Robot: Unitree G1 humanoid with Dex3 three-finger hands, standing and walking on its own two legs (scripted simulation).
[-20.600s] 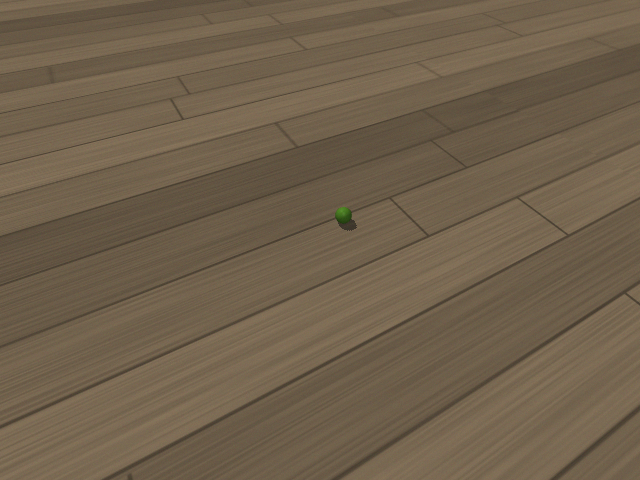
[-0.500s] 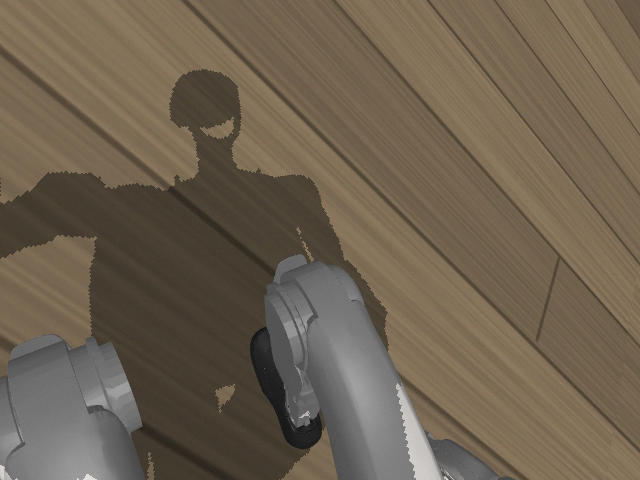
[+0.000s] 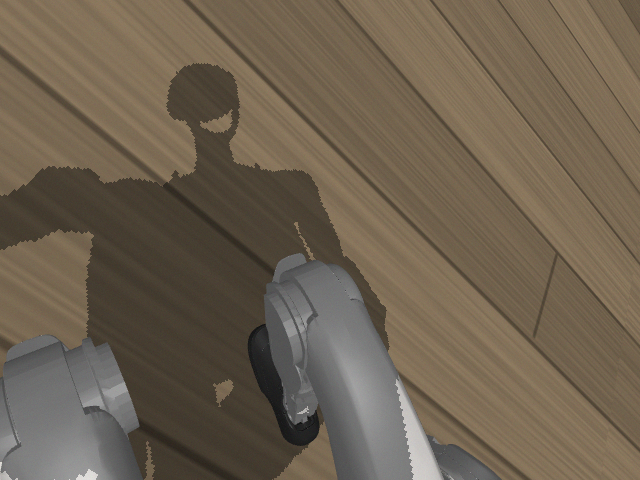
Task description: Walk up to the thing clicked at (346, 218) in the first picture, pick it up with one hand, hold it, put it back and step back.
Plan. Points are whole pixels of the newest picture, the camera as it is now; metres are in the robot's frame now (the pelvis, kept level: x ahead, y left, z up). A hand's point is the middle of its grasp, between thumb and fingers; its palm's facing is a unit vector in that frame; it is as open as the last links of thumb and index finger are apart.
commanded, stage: settle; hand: left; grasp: from above
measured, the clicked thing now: out of the picture +0.45 +0.31 -0.27
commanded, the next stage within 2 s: lift in 1.08 s
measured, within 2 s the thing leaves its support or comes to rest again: leaves its support in 0.42 s
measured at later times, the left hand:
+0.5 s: hand out of the picture +0.44 +0.31 -0.23, palm faces -0.40 -0.16 -0.90, open 9.1 cm
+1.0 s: hand out of the picture +0.43 +0.31 -0.13, palm faces -0.43 -0.12 -0.90, open 9.1 cm
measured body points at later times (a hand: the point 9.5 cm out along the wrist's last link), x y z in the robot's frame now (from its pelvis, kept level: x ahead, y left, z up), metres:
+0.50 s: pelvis +0.00 +0.00 +0.00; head +0.26 +0.12 +0.35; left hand +0.45 +0.32 -0.18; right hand +0.05 -0.26 -0.05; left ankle +0.06 +0.13 -0.27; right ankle +0.13 -0.14 -0.27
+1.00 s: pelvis +0.00 -0.01 +0.03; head +0.22 +0.08 +0.41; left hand +0.45 +0.31 -0.08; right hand +0.09 -0.28 -0.07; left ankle +0.06 +0.13 -0.27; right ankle +0.13 -0.14 -0.27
